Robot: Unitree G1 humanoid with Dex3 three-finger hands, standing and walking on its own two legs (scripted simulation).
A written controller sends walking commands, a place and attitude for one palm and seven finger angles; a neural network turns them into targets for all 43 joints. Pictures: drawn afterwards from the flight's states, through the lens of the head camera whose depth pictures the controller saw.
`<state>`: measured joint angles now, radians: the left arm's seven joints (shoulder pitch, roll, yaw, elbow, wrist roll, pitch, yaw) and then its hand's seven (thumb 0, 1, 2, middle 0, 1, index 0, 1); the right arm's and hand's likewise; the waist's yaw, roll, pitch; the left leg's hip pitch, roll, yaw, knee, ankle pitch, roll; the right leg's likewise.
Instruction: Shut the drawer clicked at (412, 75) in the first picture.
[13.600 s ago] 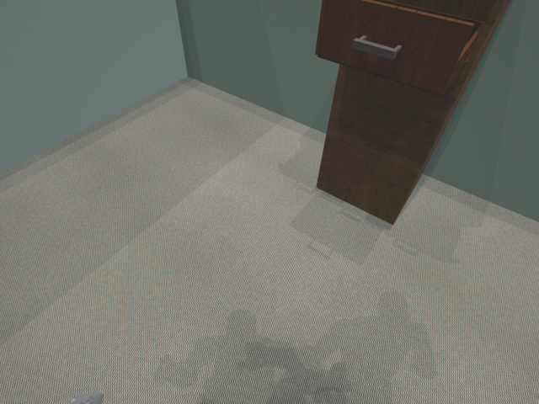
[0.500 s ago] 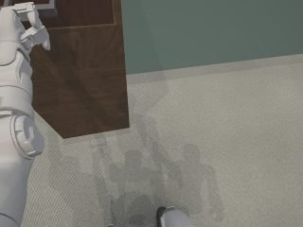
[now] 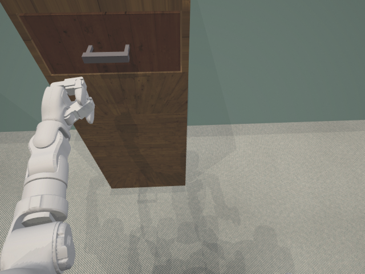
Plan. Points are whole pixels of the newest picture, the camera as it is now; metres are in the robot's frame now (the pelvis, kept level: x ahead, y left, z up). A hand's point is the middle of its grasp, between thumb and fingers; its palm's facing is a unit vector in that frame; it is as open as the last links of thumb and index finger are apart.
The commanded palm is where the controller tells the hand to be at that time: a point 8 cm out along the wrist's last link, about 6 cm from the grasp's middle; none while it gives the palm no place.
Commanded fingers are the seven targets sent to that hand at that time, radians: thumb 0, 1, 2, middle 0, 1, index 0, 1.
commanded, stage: draw the hand back to the body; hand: left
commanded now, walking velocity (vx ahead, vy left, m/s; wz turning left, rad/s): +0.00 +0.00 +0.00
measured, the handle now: (107, 53) +0.63 +0.20 +0.14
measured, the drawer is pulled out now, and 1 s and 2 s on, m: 0.00 0.00 0.00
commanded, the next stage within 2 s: step back with the hand held close in 1.02 s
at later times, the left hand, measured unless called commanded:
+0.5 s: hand (37, 174) +0.26 +0.23 +0.17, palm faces +0.33 -0.91 -0.26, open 3.3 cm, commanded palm +0.21 +0.26 +0.17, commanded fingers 0.00 0.90 0.90 -1.40 -1.60 -1.40 -1.60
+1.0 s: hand out of the picture +0.13 +0.25 +0.18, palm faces +0.48 -0.78 -0.40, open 3.3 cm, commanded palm +0.09 +0.28 +0.19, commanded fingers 0.00 0.90 0.90 -1.40 -1.60 -1.40 -1.60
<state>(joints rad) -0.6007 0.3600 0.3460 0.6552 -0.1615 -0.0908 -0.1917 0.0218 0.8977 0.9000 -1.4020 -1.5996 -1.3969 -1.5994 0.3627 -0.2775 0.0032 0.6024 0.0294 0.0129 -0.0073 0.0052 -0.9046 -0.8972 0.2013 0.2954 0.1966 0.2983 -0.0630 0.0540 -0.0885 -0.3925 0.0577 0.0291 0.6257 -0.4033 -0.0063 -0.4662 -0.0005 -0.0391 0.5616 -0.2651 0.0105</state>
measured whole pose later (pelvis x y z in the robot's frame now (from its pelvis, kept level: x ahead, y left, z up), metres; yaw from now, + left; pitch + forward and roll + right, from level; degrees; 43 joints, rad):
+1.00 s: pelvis -0.03 -0.01 +0.02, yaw +2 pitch -7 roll -1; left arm 0.50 0.31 0.29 -0.44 -0.02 -0.13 0.10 0.02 0.89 0.90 -1.41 -1.60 -1.41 -1.60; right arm 0.21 -0.23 0.02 0.66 -0.02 -0.15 -0.09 0.01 -0.90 -0.90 0.20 0.30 0.20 0.30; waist 0.09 0.07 0.04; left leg -0.02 0.03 0.01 0.42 -0.28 -0.01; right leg -0.09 -0.02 -0.06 0.38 -0.17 0.01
